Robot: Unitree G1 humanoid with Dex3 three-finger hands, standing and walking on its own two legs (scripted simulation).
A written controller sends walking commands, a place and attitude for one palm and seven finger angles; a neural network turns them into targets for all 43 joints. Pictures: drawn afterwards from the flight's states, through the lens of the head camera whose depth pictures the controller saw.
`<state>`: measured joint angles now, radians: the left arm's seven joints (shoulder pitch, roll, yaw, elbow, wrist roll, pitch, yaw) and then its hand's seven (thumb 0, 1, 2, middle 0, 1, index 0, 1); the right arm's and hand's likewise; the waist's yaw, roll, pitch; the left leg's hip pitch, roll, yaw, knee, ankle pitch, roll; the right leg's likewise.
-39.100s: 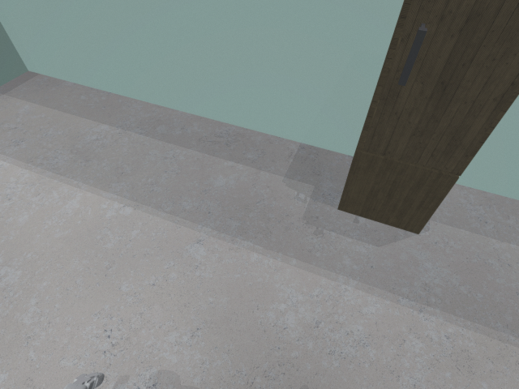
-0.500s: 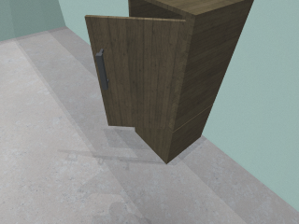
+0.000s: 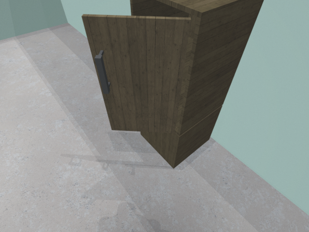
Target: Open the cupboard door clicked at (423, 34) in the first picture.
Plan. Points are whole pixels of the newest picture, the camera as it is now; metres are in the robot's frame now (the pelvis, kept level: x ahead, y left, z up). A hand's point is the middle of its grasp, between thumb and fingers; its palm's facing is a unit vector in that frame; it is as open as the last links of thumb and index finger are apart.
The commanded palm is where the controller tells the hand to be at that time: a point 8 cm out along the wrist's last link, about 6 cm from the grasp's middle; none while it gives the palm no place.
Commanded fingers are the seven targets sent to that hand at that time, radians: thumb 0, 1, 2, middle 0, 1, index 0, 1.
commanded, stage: look again from close up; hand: left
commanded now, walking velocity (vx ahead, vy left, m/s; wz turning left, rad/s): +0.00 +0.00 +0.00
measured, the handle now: (104, 72) +0.64 +0.24 +0.05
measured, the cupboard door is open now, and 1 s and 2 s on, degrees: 47 47 47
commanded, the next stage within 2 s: shuffle to correct the standing spot in 0.04 s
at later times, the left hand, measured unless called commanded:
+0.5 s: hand out of the picture +0.02 +0.18 -0.18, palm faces +0.06 -0.99 -0.16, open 7.4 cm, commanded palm none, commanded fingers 0.00 0.90 0.90 -0.20 -0.30 -0.20 -0.30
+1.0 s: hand out of the picture +0.15 +0.21 -0.18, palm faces +0.07 -0.97 -0.21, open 7.3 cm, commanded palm none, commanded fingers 0.00 0.90 0.90 -0.20 -0.30 -0.20 -0.30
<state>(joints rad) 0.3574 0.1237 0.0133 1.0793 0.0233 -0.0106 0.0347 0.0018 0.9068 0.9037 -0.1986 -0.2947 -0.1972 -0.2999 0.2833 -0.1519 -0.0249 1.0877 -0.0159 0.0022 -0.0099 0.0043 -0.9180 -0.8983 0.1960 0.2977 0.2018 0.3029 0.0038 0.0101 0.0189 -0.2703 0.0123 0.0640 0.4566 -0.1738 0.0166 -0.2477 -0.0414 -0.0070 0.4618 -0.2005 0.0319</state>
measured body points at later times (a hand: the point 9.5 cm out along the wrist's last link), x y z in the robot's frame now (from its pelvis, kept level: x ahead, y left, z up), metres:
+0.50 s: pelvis +0.06 +0.02 -0.01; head +0.06 +0.03 +0.44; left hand +0.02 +0.23 -0.17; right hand +0.02 -0.21 -0.16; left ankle +0.05 +0.11 -0.74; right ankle +0.03 -0.14 -0.74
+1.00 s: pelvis +0.09 +0.03 -0.01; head +0.14 +0.04 +0.44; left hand +0.15 +0.27 -0.16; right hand +0.14 -0.21 -0.16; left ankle +0.09 +0.14 -0.73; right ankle +0.10 -0.09 -0.74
